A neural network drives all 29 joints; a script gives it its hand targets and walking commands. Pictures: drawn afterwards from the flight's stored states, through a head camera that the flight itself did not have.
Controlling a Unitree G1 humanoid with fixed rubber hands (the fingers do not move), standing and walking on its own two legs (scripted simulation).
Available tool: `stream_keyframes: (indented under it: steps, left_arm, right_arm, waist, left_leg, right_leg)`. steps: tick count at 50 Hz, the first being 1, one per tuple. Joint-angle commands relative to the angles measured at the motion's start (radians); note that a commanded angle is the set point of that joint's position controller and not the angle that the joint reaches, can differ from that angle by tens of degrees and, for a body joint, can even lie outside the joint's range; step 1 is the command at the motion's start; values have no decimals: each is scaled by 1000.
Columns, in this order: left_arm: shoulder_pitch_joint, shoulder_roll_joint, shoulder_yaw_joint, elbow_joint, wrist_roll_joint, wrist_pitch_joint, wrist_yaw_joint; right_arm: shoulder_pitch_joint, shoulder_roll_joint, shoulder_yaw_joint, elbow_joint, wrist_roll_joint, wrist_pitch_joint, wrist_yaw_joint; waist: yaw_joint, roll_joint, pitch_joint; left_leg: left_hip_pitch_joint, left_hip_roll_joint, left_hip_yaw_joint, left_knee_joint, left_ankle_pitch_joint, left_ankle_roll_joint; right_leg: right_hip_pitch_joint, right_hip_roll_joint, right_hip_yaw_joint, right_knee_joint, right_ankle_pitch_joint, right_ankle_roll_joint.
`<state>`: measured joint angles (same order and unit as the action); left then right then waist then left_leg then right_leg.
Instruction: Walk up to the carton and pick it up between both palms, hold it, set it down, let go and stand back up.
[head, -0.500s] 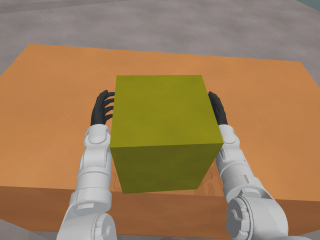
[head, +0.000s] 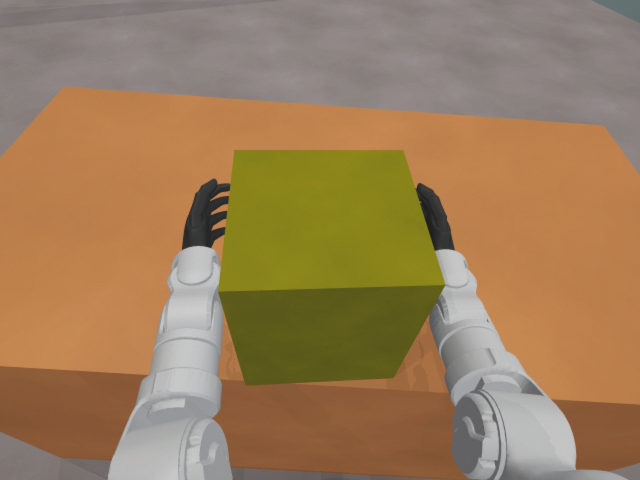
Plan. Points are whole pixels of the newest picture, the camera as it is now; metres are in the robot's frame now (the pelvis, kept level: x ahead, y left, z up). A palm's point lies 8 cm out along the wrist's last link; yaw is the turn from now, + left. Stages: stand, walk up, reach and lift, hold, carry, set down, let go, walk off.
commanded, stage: reach and lift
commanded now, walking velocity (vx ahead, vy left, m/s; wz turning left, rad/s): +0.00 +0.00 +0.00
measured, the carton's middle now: (320, 273) +0.36 +0.02 +0.04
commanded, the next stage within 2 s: none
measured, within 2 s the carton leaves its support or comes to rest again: leaves its support in 0.26 s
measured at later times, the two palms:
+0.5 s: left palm (208, 236) +0.36 +0.16 +0.11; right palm (461, 243) +0.37 -0.14 +0.12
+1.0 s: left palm (197, 215) +0.36 +0.16 +0.15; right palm (464, 231) +0.36 -0.14 +0.14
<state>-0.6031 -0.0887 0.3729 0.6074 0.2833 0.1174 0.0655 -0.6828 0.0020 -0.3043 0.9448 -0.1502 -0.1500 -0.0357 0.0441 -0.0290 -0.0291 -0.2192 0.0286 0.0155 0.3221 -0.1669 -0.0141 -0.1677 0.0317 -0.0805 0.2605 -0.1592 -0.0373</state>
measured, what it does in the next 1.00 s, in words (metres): stands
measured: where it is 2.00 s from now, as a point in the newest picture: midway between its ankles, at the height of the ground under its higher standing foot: outside the picture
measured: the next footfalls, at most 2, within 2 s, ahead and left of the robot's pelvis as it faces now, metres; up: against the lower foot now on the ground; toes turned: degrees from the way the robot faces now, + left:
none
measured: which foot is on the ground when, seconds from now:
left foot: down 0.00-1.00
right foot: down 0.00-1.00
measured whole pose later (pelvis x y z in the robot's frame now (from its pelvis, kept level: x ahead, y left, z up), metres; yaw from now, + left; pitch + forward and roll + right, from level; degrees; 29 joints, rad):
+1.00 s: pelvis -0.03 +0.00 +0.00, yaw +0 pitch +1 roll +0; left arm -0.74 -0.01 0.28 0.67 0.18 0.22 0.12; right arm -0.75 -0.04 -0.21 0.95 0.00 -0.08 -0.11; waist 0.01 -0.06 -0.10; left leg -0.23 0.03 0.02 0.34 -0.13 -0.01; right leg -0.19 0.03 -0.08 0.30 -0.14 -0.04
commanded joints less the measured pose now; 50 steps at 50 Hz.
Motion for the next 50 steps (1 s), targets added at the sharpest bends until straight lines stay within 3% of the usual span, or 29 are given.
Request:
stream_keyframes:
  steps: [1, 6, 13, 17, 21, 23, 26, 32, 34, 37, 42, 47, 50]
  left_arm:
    - [-522, -525, -364, -46, -12, -23, -94]
    - [-574, -533, -391, -59, -38, -57, -81]
    - [-672, -572, -437, -80, -45, -155, -66]
    - [-714, -548, -371, -18, -3, -214, -81]
    - [-716, -540, -321, 58, 36, -269, -81]
    - [-724, -517, -279, 93, 58, -268, -84]
    - [-746, -494, -242, 119, 66, -234, -87]
    - [-816, -510, -307, 84, -1, -158, -62]
    - [-842, -532, -349, 47, -34, -149, -49]
    - [-860, -556, -413, 2, -75, -138, -37]
    - [-920, -590, -487, -54, -133, -80, -44]
    - [-872, -588, -489, -73, -138, 47, -74]
    - [-807, -582, -483, -104, -134, 132, -98]
  right_arm:
    - [-604, 502, 270, -154, -24, -76, 95]
    - [-666, 516, 317, -204, -1, -110, 85]
    - [-734, 525, 349, -250, -18, -217, 63]
    - [-756, 495, 294, -177, -89, -288, 60]
    - [-777, 463, 255, -97, -135, -364, 61]
    - [-772, 445, 220, -37, -152, -366, 61]
    - [-782, 444, 179, 0, -166, -333, 65]
    - [-858, 464, 207, -67, -108, -249, 83]
    - [-894, 475, 245, -115, -80, -236, 89]
    - [-905, 492, 305, -158, -28, -207, 86]
    - [-924, 534, 355, -212, 37, -118, 68]
    - [-937, 527, 383, -265, 120, -4, 38]
    - [-961, 516, 429, -347, 187, 54, 11]
  waist:
    - [-16, 43, -539]
    - [-5, 25, -609]
    - [-25, 32, -707]
    - [-17, 11, -651]
    - [-2, 9, -624]
    - [5, 3, -548]
    - [17, -7, -487]
    - [31, 23, -610]
    - [37, 36, -701]
    - [21, 49, -759]
    - [-25, 36, -749]
    - [-55, 12, -630]
    - [-57, 14, -576]
  left_leg:
    - [153, -19, 51, 27, 428, -22]
    - [130, -20, 46, 38, 452, -18]
    - [159, -14, 38, 61, 526, -33]
    - [110, -9, 61, 15, 413, -23]
    - [114, -3, 78, -5, 378, -21]
    - [92, -4, 90, -34, 289, -9]
    - [75, -9, 109, -78, 137, 16]
    - [121, -12, 108, -48, 130, 23]
    - [147, -11, 100, -21, 175, 19]
    - [179, -12, 79, 18, 246, 6]
    - [184, -19, 51, 24, 204, 8]
    - [213, -29, 23, 16, 197, 12]
    - [233, -40, 12, 27, 252, 10]
  right_leg:
    - [215, -11, -8, 59, 515, 60]
    - [253, -13, -3, 77, 585, 65]
    - [269, -15, -5, 91, 680, 63]
    - [284, -30, -12, 79, 592, 65]
    - [256, -30, -20, 60, 525, 53]
    - [229, -36, -18, 37, 412, 47]
    - [171, -45, -14, 2, 219, 45]
    - [76, -31, -8, -8, 108, 31]
    - [62, -26, -7, 4, 133, 31]
    - [71, -17, -1, 24, 213, 34]
    - [85, -20, 16, 31, 212, 47]
    - [124, -21, 23, 17, 216, 61]
    - [179, -22, 31, 19, 300, 76]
